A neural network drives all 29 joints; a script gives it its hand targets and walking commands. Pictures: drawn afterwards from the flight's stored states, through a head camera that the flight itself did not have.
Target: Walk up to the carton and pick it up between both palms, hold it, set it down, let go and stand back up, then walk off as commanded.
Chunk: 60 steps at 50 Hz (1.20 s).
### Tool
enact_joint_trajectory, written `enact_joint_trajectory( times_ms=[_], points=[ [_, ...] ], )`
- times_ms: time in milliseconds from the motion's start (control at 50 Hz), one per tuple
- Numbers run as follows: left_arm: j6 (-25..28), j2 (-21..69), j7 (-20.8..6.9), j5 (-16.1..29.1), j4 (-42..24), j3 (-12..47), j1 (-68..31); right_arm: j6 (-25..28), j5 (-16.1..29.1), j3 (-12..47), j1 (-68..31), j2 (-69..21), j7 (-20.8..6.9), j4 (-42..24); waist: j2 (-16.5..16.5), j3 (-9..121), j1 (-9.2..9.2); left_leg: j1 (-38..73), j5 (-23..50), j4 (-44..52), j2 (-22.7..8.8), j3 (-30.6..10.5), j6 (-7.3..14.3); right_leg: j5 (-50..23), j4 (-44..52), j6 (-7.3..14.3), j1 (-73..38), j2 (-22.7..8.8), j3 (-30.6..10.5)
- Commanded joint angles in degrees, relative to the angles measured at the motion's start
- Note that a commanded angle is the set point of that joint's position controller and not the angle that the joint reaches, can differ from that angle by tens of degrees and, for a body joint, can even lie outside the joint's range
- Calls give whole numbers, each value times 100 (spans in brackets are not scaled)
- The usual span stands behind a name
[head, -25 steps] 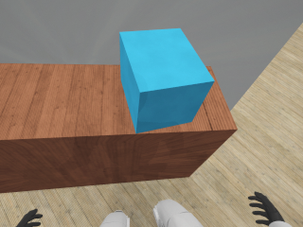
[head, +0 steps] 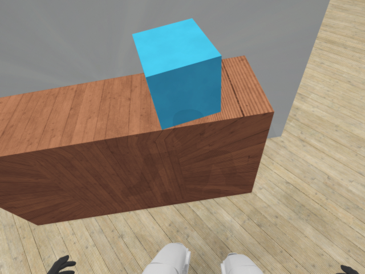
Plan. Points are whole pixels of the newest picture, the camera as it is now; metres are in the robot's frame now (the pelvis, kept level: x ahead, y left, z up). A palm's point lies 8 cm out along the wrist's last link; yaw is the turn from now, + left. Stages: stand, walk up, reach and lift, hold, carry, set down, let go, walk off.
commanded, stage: walk off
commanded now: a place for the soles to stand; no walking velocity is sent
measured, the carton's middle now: (177, 73) +0.71 +0.03 +0.02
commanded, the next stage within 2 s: stand in 0.90 s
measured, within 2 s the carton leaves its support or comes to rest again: neither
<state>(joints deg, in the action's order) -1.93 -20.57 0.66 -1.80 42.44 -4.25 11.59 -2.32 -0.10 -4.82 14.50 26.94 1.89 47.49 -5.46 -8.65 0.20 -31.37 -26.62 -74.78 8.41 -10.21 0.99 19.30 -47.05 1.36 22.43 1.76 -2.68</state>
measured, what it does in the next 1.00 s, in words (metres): walks backwards: left foot, then right foot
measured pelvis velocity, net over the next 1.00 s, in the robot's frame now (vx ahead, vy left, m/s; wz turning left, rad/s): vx -0.28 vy -0.01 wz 0.05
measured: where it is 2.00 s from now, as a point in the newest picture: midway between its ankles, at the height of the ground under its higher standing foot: outside the picture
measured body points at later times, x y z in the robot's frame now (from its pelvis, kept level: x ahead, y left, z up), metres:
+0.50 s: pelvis -0.16 +0.01 +0.00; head -0.12 +0.06 +0.45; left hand -0.07 +0.35 -0.13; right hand -0.06 -0.33 -0.07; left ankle -0.13 +0.14 -0.70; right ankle -0.18 -0.14 -0.61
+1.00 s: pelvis -0.28 -0.01 +0.01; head -0.27 -0.03 +0.46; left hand -0.20 +0.32 -0.08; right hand -0.17 -0.32 -0.11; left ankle -0.27 +0.11 -0.70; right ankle -0.24 -0.14 -0.70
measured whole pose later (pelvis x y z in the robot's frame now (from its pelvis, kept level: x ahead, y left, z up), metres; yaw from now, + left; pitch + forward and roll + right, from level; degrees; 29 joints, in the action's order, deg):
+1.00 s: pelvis -0.28 -0.01 +0.01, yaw +3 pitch -6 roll +3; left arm 0.4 -23.7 0.6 -0.6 48.8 -2.6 10.4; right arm 1.3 -1.2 -3.8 11.9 21.5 0.6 51.4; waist 0.7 -7.0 1.2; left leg -14.5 -19.9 -41.0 4.3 -2.4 0.2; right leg 24.8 -47.3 -0.3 19.0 -1.0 -6.2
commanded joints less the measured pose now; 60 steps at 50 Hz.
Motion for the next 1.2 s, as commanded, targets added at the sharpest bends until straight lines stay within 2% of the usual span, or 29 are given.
enact_joint_trajectory(
  times_ms=[0, 120, 180, 200, 220, 240, 260, 300, 320, 400, 500, 580, 600, 620, 640, 660, 680, 720, 740, 820, 880, 900, 920, 940, 960, 1020, 1060, 1120, 1180],
  points=[
    [146, -1479, 36, 46, -509, -510, -317, 141, 59, -209, 380, 1116, 2, -229, 1864, 325, 118, -464, 187, -30, -226, 35, -85, 916, 2482, 1131, -667, -1426, -2064],
    [-14, -1592, -45, 9, -389, -495, -302, 131, 89, -211, 794, 816, -111, -27, 2336, 715, 47, 834, -785, 2657, -576, 766, 119, 896, 2509, 940, -557, -1321, -1595],
    [-118, -1630, -73, 89, -413, -446, -337, 159, 5, -294, 1351, 761, -102, 209, 1801, 1090, -246, 2044, 186, 4380, -534, 1187, 329, 440, 1843, 504, -149, -1136, -1295],
    [-143, -1417, -26, 123, -405, -363, -134, 167, -63, -347, 1252, 822, -91, 163, 1022, 1133, -341, 2231, 320, 4912, -777, 552, 542, 918, 866, 266, 309, -709, -1051],
    [-163, -1096, 11, 177, -447, -302, -211, 176, -154, -329, 834, 1142, -98, -51, -625, 706, -365, 1643, 117, 5444, -2035, -1561, 960, 1626, -900, -126, 1317, 264, -176],
    [-88, -1557, 89, 117, -639, -422, -846, 177, -125, -538, 563, 1998, -89, -271, -1285, 340, -604, 514, 580, 5713, -3209, -3360, 1882, 1863, -2185, -234, 1378, 487, -507],
    [-31, -1756, 88, 43, -598, -465, -845, 211, -122, -547, 34, 2063, -7, -527, -1114, -68, -444, -235, 642, 5930, -3454, -3590, 2008, 1629, -2689, -176, 976, 256, -1038],
    [-58, -1630, 95, 138, -215, -431, -266, 260, -181, -243, -612, 1286, 6, -727, -184, 293, -4, 818, 2319, 4776, -2506, -1696, 1478, 1090, -3163, -61, 1239, 635, -1054],
    [-88, -1478, 93, 190, -82, -384, 57, 268, -131, -165, -714, 1042, 40, -706, -175, 345, 57, 1206, 2465, 4602, -2235, -1122, 1246, 801, -3371, -106, 1513, 806, -1009],
    [-39, -1578, 89, 176, -240, -286, -54, 245, -15, -239, -209, 1102, 69, -587, -456, 495, -367, 2083, 3366, 4315, -2267, -1269, 1376, 1138, -3102, -330, 1422, 730, -938],
    [61, -1555, 35, 121, -133, -304, 86, 183, -101, -329, -23, 1073, 62, -697, -1224, 921, -510, 2547, 3500, 4119, -2320, -1319, 1562, 1303, -1324, -275, 1064, 344, -587],
    [205, -1361, -7, 34, 179, -307, 854, 58, -166, -334, -583, 1084, -83, -916, -1218, 1265, 40, 1569, 2455, 3666, -1856, -638, 1016, 979, 1572, -119, -854, 201, 246],
    [234, -1369, -17, 18, 245, -360, 1011, 29, -131, -294, -601, 953, -46, -872, -456, 1276, 197, 1004, 1749, 3158, -1563, -433, 697, 632, 1988, -102, -1345, 204, -102],
    [279, -1656, -16, -40, 188, -378, 1128, 15, -98, -231, -615, 653, -25, -907, 699, 1264, 285, 56, 534, 2346, -1035, -20, 369, 783, 2311, 94, -1815, -453, -1487],
    [304, -2158, -19, -113, -78, -434, 651, 59, -54, -178, -880, 528, 5, -994, 1845, 954, 285, -516, -1036, 1568, -186, 322, 63, 103, 2694, 845, -920, -1887, -3422],
    [238, -2452, -6, -134, -20, -514, 278, 88, -145, -271, -1302, 814, 85, -912, 1496, 655, 452, -33, -1277, 709, -390, -124, 91, 114, 2949, 1662, 261, -2639, -4265],
    [279, -2297, 41, -115, -9, -449, -7, 113, -122, -296, -1115, 911, 59, -701, 1462, 336, 221, 419, -1021, 427, -538, -278, 134, 297, 2919, 1715, 813, -2512, -3863],
    [348, -1685, 57, 31, -236, -171, -545, 173, 32, -320, -390, 986, -7, -427, 1307, 305, -144, 265, -599, 722, -424, -44, 95, -1022, 2092, 1112, -238, -1370, -2042],
    [383, -1370, 84, 16, -171, -92, -581, 206, 62, -265, -339, 838, -13, -377, 1372, 447, -58, 21, -527, 938, -480, -33, 39, -1540, 1859, 997, -782, -1152, -1730],
    [367, -1583, 47, -56, -15, -243, -219, 256, 5, -127, -358, 671, -98, -319, 2183, 509, 180, 451, -638, 2458, -704, 321, -93, -231, 2150, 1094, -939, -1278, -1903],
    [323, -1511, -5, 83, 158, -84, -513, 434, -50, -155, 69, 571, -105, 99, 1957, 454, -173, 1952, 284, 5011, -736, 652, 122, -627, 1507, 708, -332, -1035, -1299],
    [309, -1356, -1, 137, 267, -38, -291, 486, -142, -202, 140, 585, -89, 159, 1501, 772, -165, 2521, 315, 5258, -881, 7, 220, -433, 1035, 477, -47, -806, -1080],
    [294, -1157, -1, 205, 307, -3, -168, 556, -235, -308, 224, 975, -63, 141, 455, 989, -190, 2929, 595, 5507, -1770, -1604, 396, 261, 49, 67, 662, -281, -622],
    [293, -1265, 49, 212, 409, -3, -125, 523, -120, -260, -299, 1305, -88, 20, -271, 637, -104, 1651, -454, 5799, -2746, -2774, 1248, 1591, -168, -91, 495, 205, -137],
    [321, -1438, 46, 124, 508, -124, -27, 501, -95, -236, -447, 1352, -130, -52, -171, 291, -2, 275, -1131, 5929, -2898, -2800, 1565, 1572, -249, -70, -550, -69, -157],
    [386, -1223, -22, 147, 762, -102, 62, 455, -70, 26, -1170, 703, -170, -60, 192, 252, 313, 405, -508, 5250, -1624, -808, 593, 454, 1644, 78, -1040, -140, -389],
    [467, -1361, 5, 138, 707, -90, -143, 436, 8, 10, -942, 644, -174, 127, 298, 294, 102, 778, -97, 4664, -999, -210, 136, 333, 2379, 306, -941, -639, -1425],
    [489, -1450, -40, 60, 814, -59, -573, 389, 52, -35, -642, 680, -240, 455, 163, 49, -256, 1194, -901, 4865, -958, -273, 239, 2589, 2958, 516, -3, -746, -1710],
    [447, -1310, -67, 102, 982, 9, -674, 398, 19, -1, -698, 649, -257, 614, 367, -15, -208, 1035, -1028, 5570, -1140, -541, 248, 1888, 2800, 249, -366, -386, -1259]
  ],
)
